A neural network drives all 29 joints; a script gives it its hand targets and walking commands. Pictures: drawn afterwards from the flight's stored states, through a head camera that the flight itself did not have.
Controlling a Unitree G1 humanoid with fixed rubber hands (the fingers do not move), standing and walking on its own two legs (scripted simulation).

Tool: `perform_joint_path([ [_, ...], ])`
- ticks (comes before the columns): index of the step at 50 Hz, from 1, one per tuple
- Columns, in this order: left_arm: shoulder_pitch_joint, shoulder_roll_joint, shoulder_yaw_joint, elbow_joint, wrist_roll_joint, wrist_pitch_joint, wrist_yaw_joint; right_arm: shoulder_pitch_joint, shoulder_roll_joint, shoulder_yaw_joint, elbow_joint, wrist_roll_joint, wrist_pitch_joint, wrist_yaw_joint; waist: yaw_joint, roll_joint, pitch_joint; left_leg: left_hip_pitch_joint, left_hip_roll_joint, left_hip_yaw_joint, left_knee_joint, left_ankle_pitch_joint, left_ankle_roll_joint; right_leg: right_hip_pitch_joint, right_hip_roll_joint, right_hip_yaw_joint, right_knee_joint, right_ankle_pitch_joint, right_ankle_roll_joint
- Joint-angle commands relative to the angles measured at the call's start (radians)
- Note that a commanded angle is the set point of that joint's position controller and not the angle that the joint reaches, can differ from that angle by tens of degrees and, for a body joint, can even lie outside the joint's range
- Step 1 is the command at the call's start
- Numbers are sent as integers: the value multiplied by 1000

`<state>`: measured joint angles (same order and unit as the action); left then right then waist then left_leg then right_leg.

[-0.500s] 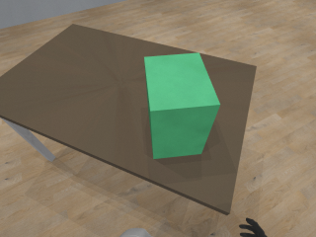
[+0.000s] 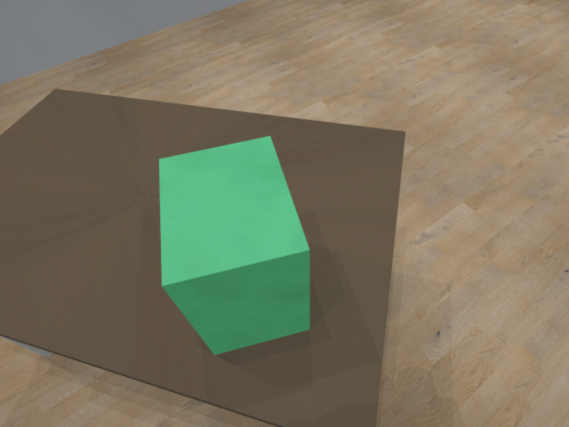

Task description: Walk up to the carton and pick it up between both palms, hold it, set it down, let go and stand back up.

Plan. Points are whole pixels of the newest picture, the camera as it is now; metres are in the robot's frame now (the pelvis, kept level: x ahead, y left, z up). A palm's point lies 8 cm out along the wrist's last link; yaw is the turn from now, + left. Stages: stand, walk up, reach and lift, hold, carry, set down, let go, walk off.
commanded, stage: walk up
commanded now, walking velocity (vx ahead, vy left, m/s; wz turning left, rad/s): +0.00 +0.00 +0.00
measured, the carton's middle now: (240, 251) +0.36 +0.08 +0.01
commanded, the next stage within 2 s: none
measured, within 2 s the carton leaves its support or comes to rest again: neither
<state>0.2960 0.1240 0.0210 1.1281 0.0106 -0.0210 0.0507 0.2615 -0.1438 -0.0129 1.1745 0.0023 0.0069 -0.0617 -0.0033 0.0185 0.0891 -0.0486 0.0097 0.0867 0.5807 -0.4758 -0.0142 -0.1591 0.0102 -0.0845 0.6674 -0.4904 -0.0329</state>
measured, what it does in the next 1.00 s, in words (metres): steps on the spot: left foot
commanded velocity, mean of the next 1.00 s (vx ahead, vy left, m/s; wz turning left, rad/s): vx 0.00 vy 0.00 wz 0.00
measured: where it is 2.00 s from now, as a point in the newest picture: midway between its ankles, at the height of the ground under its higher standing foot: outside the picture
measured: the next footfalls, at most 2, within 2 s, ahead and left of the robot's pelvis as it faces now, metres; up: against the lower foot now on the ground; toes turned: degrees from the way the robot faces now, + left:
left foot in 0.38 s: +0.11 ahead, +0.08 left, +0.00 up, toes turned +0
left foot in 2.00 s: +0.05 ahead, +0.11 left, +0.00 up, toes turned +18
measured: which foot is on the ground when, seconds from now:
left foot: up 0.00-0.36, down 0.38-1.00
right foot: down 0.00-1.00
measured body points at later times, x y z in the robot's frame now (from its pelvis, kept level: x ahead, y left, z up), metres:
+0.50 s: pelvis +0.03 -0.02 +0.01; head +0.08 +0.02 +0.46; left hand +0.01 +0.19 -0.17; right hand +0.08 -0.23 -0.14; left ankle +0.07 +0.08 -0.72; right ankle -0.07 -0.06 -0.72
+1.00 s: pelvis +0.01 -0.03 +0.02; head +0.02 -0.03 +0.47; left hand -0.05 +0.15 -0.14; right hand -0.05 -0.22 -0.14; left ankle +0.07 +0.09 -0.72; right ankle -0.07 -0.06 -0.72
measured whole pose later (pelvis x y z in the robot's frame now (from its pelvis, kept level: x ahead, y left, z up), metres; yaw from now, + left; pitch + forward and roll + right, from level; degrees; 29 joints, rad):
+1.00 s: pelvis +0.01 -0.03 +0.02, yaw -2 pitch -1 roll +1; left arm 0.38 0.08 -0.04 1.21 0.01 -0.02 0.04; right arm 0.32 -0.09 0.02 1.24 0.00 0.01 -0.03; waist 0.00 -0.02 0.03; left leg -0.25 0.00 0.04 0.41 -0.14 0.00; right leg 0.03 0.10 -0.09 0.29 -0.30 -0.12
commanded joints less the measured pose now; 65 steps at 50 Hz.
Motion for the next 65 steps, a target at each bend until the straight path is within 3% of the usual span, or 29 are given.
perform_joint_path([
  [1,286,28,-6,61,9,-7,-2,-94,-84,-22,-80,17,7,17,108,-249,27,-199,11,-34,86,-70,18,126,-278,326,-292,1417,-100],
  [3,232,44,-13,47,10,-18,14,-83,-44,-20,-60,17,17,27,79,-128,54,-296,7,-25,153,-18,21,228,-272,260,-292,1613,-36],
  [4,162,122,6,35,18,-23,22,11,0,-16,-25,16,30,28,31,-133,-53,-368,-9,-25,186,-1,19,408,-278,222,-251,1646,-36],
  [6,195,115,0,34,3,-25,19,20,15,-6,-13,9,36,20,47,-151,-103,-289,2,-38,193,1,21,335,-267,218,-275,1538,-39],
  [7,210,84,-7,46,4,-26,16,-36,-2,-10,-21,5,35,19,63,-133,-81,-265,4,-34,189,25,20,292,-240,194,-293,1513,-30],
  [8,181,83,-14,49,8,-26,17,-27,-3,-12,-31,9,36,24,36,-168,-82,-320,-1,-30,198,39,29,338,-237,166,-290,1559,-34],
  [9,166,60,-21,48,8,-27,17,-4,-4,-13,-24,7,37,26,31,-180,-100,-306,4,-23,205,51,25,324,-236,146,-289,1559,-32],
  [13,102,82,-27,35,3,-27,16,-44,-22,-10,-35,-5,30,25,7,-155,-102,-262,16,-24,139,117,36,252,-235,137,-296,1427,-81],
  [14,99,72,-29,36,5,-25,14,-70,-38,-12,-41,-6,24,25,15,-157,-113,-247,15,-32,117,138,38,254,-221,137,-294,1381,-83],
  [15,95,78,-30,32,9,-22,15,-54,-46,-14,-39,-4,21,24,-2,-132,-127,-229,14,-37,95,152,41,248,-238,160,-291,1351,-98],
  [17,77,96,-26,33,9,-17,12,-40,-51,-12,-30,-2,8,21,-12,-107,-151,-200,17,-58,-11,223,57,279,-236,159,-251,1305,-94],
  [18,62,105,-21,23,5,-13,8,-9,-45,-9,-19,-2,1,19,-27,-51,-170,-131,35,-79,-72,349,66,237,-229,154,-226,1232,-89],
  [19,70,116,-13,21,3,-8,5,18,-68,-11,-2,1,-10,17,-33,22,-209,-25,71,-114,-122,669,83,201,-177,123,-176,1081,-61],
  [20,90,113,-7,18,-4,-3,0,57,-88,-12,13,4,-18,15,-29,70,-262,79,117,-171,-118,902,106,144,-124,107,-158,773,-37],
  [21,128,74,-14,23,-13,12,-6,39,-107,-16,16,6,-17,17,-5,179,-264,73,190,-274,-136,994,164,109,-42,77,-154,350,-17],
  [22,154,48,-21,35,-13,25,-8,-1,-117,-22,8,5,-10,17,3,267,-247,10,244,-345,-165,919,215,97,-13,75,-175,75,-8],
  [23,172,41,-21,57,14,31,-2,-70,-118,-17,-23,-4,12,14,26,363,-222,-30,244,-331,-193,713,215,132,-37,101,-233,95,-27],
  [24,168,45,-23,60,20,24,-5,-148,-94,-15,-43,-14,16,13,53,355,-186,-47,198,-282,-189,631,178,125,-65,129,-307,181,-30],
  [25,152,74,-17,61,20,14,-9,-181,-63,-11,-60,-20,14,11,55,300,-162,-40,149,-222,-171,619,140,99,-85,146,-352,265,-30],
  [27,110,104,-9,66,18,12,-9,-126,-3,-2,-53,-19,13,11,21,171,-55,-98,101,-187,-187,511,93,25,-89,145,-368,275,-35],
  [29,91,63,-23,70,28,22,-2,-56,-18,-3,-22,-3,17,11,7,26,43,-178,88,-191,-198,408,81,29,-101,140,-397,280,-41],
  [31,96,19,-40,71,26,17,2,-32,-40,-7,-12,4,13,13,7,-87,77,-193,79,-180,-193,395,81,21,-127,148,-416,364,-24],
  [34,121,11,-49,79,10,12,9,-19,-22,4,-13,-1,12,20,13,-168,121,-176,76,-165,-199,356,65,-53,-140,162,-473,309,1],
  [37,102,34,-48,69,3,8,12,0,-26,12,-8,-8,9,25,2,-162,147,-186,75,-154,-208,365,56,-66,-148,166,-509,277,6],
  [44,164,72,-43,71,0,-7,1,54,-42,19,20,1,-5,26,12,-5,57,-187,70,-139,-214,389,44,41,-164,161,-486,441,4],
  [47,188,76,-42,74,-1,-13,-2,72,-30,22,30,5,-10,24,15,28,12,-175,68,-132,-204,397,42,71,-165,158,-470,509,4],
  [59,281,19,-58,108,2,-10,7,135,2,32,43,8,-4,13,15,-80,37,-215,68,-106,-143,397,36,86,-173,128,-413,834,33],
  [65,311,23,-60,113,0,-5,13,139,19,36,38,9,1,7,15,-97,87,-225,70,-97,-118,386,28,65,-184,128,-400,957,44],
])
